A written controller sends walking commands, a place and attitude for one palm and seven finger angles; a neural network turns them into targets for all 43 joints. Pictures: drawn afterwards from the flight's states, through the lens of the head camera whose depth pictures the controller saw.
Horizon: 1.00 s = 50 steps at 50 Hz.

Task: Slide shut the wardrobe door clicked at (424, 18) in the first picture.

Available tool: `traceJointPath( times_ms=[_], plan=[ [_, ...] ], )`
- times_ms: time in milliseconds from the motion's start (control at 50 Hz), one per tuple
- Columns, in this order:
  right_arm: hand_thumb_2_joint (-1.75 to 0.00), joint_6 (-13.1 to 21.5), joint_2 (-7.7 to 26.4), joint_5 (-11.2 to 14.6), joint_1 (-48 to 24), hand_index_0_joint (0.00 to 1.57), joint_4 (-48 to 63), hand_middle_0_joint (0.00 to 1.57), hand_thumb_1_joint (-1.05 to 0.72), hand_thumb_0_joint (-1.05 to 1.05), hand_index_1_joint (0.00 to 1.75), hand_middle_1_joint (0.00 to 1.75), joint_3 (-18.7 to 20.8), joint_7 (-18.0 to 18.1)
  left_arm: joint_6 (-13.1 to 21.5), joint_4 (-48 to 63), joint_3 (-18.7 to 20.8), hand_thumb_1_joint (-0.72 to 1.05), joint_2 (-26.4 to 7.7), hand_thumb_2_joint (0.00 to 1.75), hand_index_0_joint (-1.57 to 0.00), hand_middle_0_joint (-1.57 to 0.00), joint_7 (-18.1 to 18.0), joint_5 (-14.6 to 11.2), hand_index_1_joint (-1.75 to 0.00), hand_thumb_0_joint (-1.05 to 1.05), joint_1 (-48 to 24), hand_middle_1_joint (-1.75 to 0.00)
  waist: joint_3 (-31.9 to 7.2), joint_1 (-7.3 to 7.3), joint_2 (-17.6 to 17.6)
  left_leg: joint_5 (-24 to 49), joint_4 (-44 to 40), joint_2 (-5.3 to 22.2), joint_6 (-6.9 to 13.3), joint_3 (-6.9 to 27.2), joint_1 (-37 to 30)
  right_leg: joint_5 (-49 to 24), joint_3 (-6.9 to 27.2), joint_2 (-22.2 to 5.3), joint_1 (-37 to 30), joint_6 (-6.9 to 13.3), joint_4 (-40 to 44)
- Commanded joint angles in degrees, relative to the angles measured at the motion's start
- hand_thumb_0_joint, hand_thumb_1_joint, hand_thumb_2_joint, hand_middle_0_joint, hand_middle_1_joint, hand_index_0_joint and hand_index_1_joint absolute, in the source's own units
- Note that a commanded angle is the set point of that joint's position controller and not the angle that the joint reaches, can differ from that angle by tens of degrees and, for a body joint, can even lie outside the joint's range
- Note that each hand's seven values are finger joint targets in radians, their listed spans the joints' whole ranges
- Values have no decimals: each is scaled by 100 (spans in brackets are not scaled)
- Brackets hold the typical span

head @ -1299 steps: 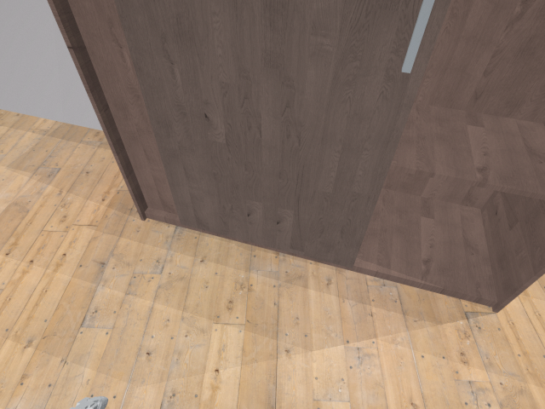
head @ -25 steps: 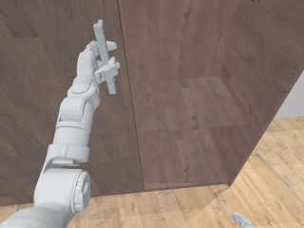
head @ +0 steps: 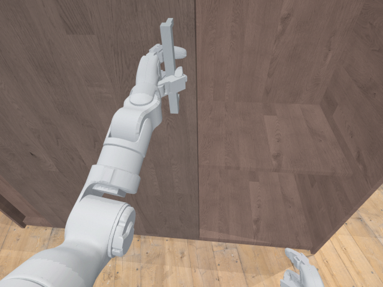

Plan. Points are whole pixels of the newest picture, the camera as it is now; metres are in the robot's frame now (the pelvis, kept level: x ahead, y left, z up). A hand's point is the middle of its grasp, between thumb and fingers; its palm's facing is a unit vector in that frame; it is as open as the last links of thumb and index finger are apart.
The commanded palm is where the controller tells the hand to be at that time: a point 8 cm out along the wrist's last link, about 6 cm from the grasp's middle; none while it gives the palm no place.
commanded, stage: tug the door sideways, standing still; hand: left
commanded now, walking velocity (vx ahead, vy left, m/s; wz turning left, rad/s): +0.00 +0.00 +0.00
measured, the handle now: (172, 69) +0.49 +0.07 +0.24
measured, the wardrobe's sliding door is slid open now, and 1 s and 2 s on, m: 0.57 0.56 0.46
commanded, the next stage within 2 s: step sideways, sliding the door along in 0.50 s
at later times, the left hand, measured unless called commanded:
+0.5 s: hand (183, 81) +0.43 +0.04 +0.25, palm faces +0.02 -1.00 -0.06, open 5.8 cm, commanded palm +0.42 +0.04 +0.24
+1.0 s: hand (181, 84) +0.44 +0.05 +0.24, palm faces -0.04 -0.99 -0.10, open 6.0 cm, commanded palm +0.43 +0.06 +0.25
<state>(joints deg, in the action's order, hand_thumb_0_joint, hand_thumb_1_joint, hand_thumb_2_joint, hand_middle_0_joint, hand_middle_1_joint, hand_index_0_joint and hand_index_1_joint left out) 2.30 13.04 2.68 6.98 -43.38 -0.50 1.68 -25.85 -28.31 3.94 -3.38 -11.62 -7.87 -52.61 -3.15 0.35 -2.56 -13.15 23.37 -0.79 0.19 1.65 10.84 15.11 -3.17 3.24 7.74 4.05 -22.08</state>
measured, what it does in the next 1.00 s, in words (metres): stands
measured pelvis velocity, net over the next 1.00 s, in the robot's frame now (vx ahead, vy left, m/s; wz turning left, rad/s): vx -0.03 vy -0.01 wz -0.08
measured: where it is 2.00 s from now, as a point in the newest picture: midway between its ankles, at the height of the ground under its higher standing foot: outside the picture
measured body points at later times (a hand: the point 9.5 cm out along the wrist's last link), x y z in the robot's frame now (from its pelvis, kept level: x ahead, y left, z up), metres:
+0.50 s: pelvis -0.04 +0.03 +0.00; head -0.03 +0.02 +0.45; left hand +0.42 +0.09 +0.25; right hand +0.03 -0.21 -0.13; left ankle -0.01 +0.12 -0.74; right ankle -0.04 -0.07 -0.74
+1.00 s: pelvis -0.03 -0.01 -0.02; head +0.01 -0.03 +0.43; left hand +0.43 +0.10 +0.24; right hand +0.06 -0.27 -0.15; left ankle -0.02 +0.11 -0.72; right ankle -0.03 -0.09 -0.74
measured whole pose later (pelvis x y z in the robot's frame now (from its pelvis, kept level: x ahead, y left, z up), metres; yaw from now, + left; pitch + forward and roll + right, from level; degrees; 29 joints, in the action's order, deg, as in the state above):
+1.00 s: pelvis -0.03 -0.01 -0.02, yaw -5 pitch -2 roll -1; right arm 5.9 13.9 2.7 13.2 -45.1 0.4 4.3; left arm 1.3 -37.2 3.5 -13.0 -4.7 -6.9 -56.6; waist 6.7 0.8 -3.4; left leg -23.5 48.0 4.1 0.6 -1.4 20.9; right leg 18.2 -5.7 3.8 15.5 5.0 -35.1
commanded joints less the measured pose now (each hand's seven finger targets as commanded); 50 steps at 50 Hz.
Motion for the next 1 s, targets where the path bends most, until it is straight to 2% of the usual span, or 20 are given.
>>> traceJointPath(
  times_ms=[0,160,240,320,460,560,580,600,640,700,740,780,820,860,880,900,920,940,960,980],
  plan=[
    [-90,341,538,20,-191,20,553,20,-90,0,30,30,161,15,731,1125,-739,90,354,90,-45,-45,366,-140,-140,0,-3861,-140,-2161,-514,465,2881,369,-120,225,-130,-1441,-3820,311,-176,-162,-318,-96],
    [-90,772,501,16,161,20,305,20,-90,0,30,30,170,-61,1236,540,-1179,90,920,90,-45,-45,223,-188,-140,0,-4715,-140,-2135,-730,369,2343,295,-11,118,113,-1576,-2605,222,-46,474,-251,-5],
    [-90,999,512,0,341,20,158,20,-90,0,30,30,177,-70,1458,321,-1147,90,913,90,-45,-45,143,-217,-140,0,-5047,-140,-2177,-778,228,2076,233,25,53,177,-1581,-2134,200,-3,663,-235,45],
    [-90,1204,557,-24,537,20,25,20,-90,0,30,30,190,-82,1635,-10,-1091,90,925,90,-45,-45,61,-233,-140,0,-5157,-140,-2132,-818,386,1837,151,62,1,255,-1497,-1776,168,31,821,-243,75],
    [-90,1486,593,-51,779,20,-147,20,-90,0,30,30,223,-141,1903,-292,-1096,90,952,90,-45,-45,-70,-165,-140,0,-5534,-140,-2141,-928,7,1697,186,118,-125,323,-1592,-1465,165,56,1228,-245,24],
    [-90,1587,634,-61,858,20,-193,20,-90,0,30,30,240,-182,2001,-605,-1096,90,995,90,-45,-45,-117,-161,-140,0,-5588,-140,-2051,-981,197,1404,179,147,-139,385,-1470,-1256,148,65,1391,-267,-17],
    [-90,1607,657,-81,876,20,-179,20,-90,0,30,30,244,-183,2040,-448,-976,90,826,90,-45,-45,-126,-161,-140,0,-5647,-140,-2196,-944,131,1492,174,143,-158,365,-1530,-1301,146,56,1325,-256,-31],
    [-90,1378,912,-99,865,20,21,20,-90,0,30,30,216,-75,2745,-180,374,90,-2030,90,-45,-45,144,249,-140,0,-5043,-140,-1852,-403,385,514,65,473,102,162,-601,-433,409,-261,1221,-361,3],
    [-90,1188,811,-141,780,20,246,20,-90,0,30,30,230,35,3122,-330,-126,90,-1115,90,-45,-45,530,227,-140,0,-4326,-140,-1822,-378,615,-253,-3,742,273,143,-399,-124,342,-257,1188,-438,-438],
    [-90,1094,856,-106,534,20,571,20,-90,0,30,30,289,219,3382,348,-200,90,-1284,90,-45,-45,779,109,-140,0,-4487,-140,-1802,-327,-322,-1066,-202,1515,713,1250,-856,470,369,-145,1865,-394,-1611],
    [-90,980,842,-135,487,20,627,20,-90,0,30,30,307,298,3398,579,-113,90,-1543,90,-45,-45,844,65,-140,0,-4470,-140,-1633,-274,-467,201,-144,2049,1055,1873,-1456,941,550,-224,2387,-345,-2252],
    [-90,861,887,-128,385,20,670,20,-90,0,30,30,316,311,3410,705,-32,90,-1739,90,-45,-45,900,56,-140,0,-4439,-140,-1589,-205,-218,1405,199,2198,1077,1668,-1607,1056,641,-370,2244,-292,-1960],
    [-90,728,947,-90,320,20,715,20,-90,0,30,30,329,336,3416,689,62,90,-1896,90,-45,-45,914,104,-140,0,-4226,-140,-1607,-174,-297,1653,614,1981,908,1127,-1335,651,415,-300,1568,-249,-1315],
    [-90,647,925,-27,244,20,791,20,-90,0,30,30,300,341,3437,941,-214,90,-1582,90,-45,-45,962,123,-140,0,-4359,-140,-1680,-227,-283,1334,1012,1532,616,433,-725,-32,233,-291,601,-188,-578],
    [-90,632,873,-2,150,20,803,20,-90,0,30,30,279,346,3391,953,-220,90,-1568,90,-45,-45,948,153,-140,0,-4307,-140,-1694,-190,56,1082,1456,1189,470,-35,-240,-393,363,-475,101,-87,-406],
    [-90,625,860,37,118,20,781,20,-90,0,30,30,289,338,3300,868,-212,90,-1591,90,-45,-45,916,192,-140,0,-4143,-140,-1597,-147,733,618,2099,777,279,-390,524,-524,878,-836,-406,139,-210],
    [-90,649,816,29,49,20,779,20,-90,0,30,30,320,341,3281,923,-160,90,-1620,90,-45,-45,895,202,-140,0,-4148,-140,-1508,-99,1401,165,2720,372,113,-536,1056,-936,1893,-1361,-696,563,128],
    [-90,693,728,34,-17,20,735,20,-90,0,30,30,325,353,3330,949,-256,90,-1451,90,-45,-45,915,212,-140,0,-4231,-140,-1258,-50,1628,-1280,3216,206,38,-409,1735,-1877,2456,-1812,-1077,976,186],
    [-90,753,594,46,-45,20,713,20,-90,0,30,30,297,347,3412,1101,-431,90,-1170,90,-45,-45,923,195,-140,0,-4292,-140,-1113,13,1390,-1788,3393,260,61,-267,1904,-2537,2472,-1949,-1209,1043,-8],
    [-90,813,525,25,-26,20,684,20,-90,0,30,30,256,334,3488,1416,-640,90,-891,90,-45,-45,917,212,-140,0,-4393,-140,-1172,-37,1010,-1770,3047,349,84,-217,1786,-3226,2169,-1939,-1327,1031,-307]
  ],
)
